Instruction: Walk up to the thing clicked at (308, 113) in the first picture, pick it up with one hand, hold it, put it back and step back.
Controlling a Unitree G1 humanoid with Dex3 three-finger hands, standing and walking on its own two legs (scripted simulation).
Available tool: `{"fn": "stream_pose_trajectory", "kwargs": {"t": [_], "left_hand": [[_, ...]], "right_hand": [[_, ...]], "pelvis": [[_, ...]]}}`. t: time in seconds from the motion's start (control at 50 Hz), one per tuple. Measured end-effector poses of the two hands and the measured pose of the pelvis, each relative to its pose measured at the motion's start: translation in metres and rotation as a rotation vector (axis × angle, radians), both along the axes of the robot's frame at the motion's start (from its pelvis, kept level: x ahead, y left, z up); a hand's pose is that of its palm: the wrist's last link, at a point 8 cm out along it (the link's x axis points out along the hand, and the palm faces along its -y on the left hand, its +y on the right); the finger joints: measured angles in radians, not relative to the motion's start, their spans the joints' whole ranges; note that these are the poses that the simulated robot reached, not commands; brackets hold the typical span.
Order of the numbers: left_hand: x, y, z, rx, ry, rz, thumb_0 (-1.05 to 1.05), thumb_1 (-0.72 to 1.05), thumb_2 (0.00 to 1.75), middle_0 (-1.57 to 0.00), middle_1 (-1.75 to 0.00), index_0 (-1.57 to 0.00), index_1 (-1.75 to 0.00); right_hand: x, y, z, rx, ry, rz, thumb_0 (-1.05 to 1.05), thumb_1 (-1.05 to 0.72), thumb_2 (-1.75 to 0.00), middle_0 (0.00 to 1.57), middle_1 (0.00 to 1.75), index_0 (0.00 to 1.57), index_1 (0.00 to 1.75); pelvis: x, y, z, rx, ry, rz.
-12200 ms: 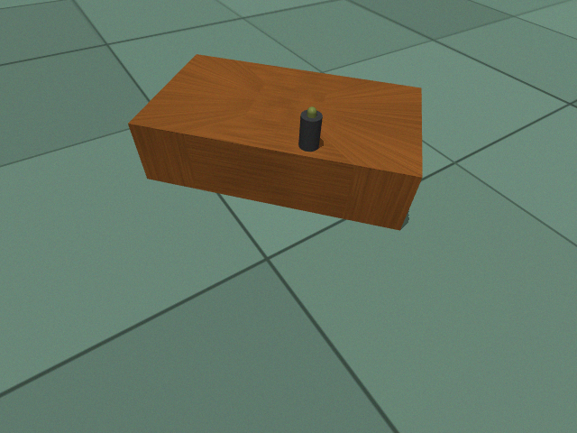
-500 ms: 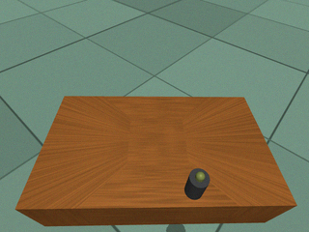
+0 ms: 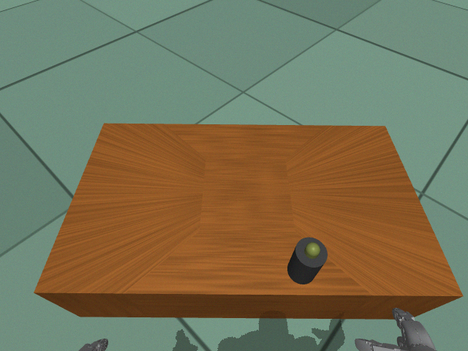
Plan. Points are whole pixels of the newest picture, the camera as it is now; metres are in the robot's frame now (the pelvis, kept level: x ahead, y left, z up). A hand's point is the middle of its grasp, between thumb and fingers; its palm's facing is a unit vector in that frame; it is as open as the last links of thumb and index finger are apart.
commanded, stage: go down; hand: right
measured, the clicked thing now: (307, 259) +0.42 -0.21 -0.34
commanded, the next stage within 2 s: none
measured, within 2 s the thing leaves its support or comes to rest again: neither
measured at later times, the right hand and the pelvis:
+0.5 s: hand (395, 349) +0.17 -0.29 -0.14, palm faces +0.12 +0.94 -0.33, open 17.1 cm; pelvis +0.02 +0.00 -0.03, yaw -1 degrees
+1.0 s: hand out of the picture +0.16 -0.30 -0.13, palm faces +0.12 +0.95 -0.30, open 17.4 cm; pelvis +0.02 +0.00 -0.05, yaw -1 degrees
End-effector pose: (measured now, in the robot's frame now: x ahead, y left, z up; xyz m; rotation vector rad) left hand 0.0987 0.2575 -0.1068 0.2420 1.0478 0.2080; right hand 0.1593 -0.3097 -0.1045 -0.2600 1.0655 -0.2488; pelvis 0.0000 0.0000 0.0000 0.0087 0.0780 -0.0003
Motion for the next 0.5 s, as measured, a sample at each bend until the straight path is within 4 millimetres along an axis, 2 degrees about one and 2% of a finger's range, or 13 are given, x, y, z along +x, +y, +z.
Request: {"fn": "stream_pose_trajectory", "kwargs": {"t": [0.06, 0.12, 0.28, 0.38, 0.5], "left_hand": [[0.003, -0.004, 0.0, -0.011, -0.024, 0.004, 0.0, 0.9, 0.91, -0.21, -0.32, -0.22, -0.32], [0.011, -0.006, 0.001, -0.02, -0.058, 0.004, 0.0, 0.9, 0.9, -0.21, -0.32, -0.22, -0.32], [0.037, -0.003, -0.003, 0.007, -0.111, -0.042, 0.0, 0.91, 0.9, -0.21, -0.31, -0.22, -0.31], [0.048, 0.0, -0.011, 0.039, -0.121, -0.066, 0.0, 0.9, 0.9, -0.2, -0.31, -0.21, -0.31], [0.059, 0.001, -0.011, 0.057, -0.163, -0.053, 0.01, 0.9, 0.91, -0.2, -0.31, -0.21, -0.31]], "right_hand": [[0.004, -0.007, 0.006, -0.01, 0.005, -0.009, 0.01, -0.24, -0.29, 0.09, 0.06, 0.08, 0.07], [-0.001, -0.012, 0.009, -0.006, 0.03, -0.013, 0.01, -0.08, -0.21, 0.08, 0.05, 0.07, 0.05], [-0.02, -0.014, -0.002, 0.024, 0.093, -0.016, 0.0, 0.3, -0.11, 0.05, 0.05, 0.05, 0.05], [-0.015, -0.018, -0.006, 0.002, 0.035, -0.025, 0.0, 0.41, -0.09, 0.05, 0.05, 0.05, 0.06], [-0.006, -0.024, 0.001, -0.004, -0.024, -0.037, 0.0, 0.46, -0.07, 0.05, 0.05, 0.05, 0.05]], "pelvis": [[0.003, 0.0, -0.001, 0.004, 0.003, 0.002], [0.006, -0.001, -0.003, 0.006, 0.011, 0.003], [0.009, -0.002, -0.012, 0.007, 0.058, -0.005], [0.012, 0.001, -0.023, 0.009, 0.088, -0.014], [0.021, 0.003, -0.03, 0.017, 0.1, -0.021]]}}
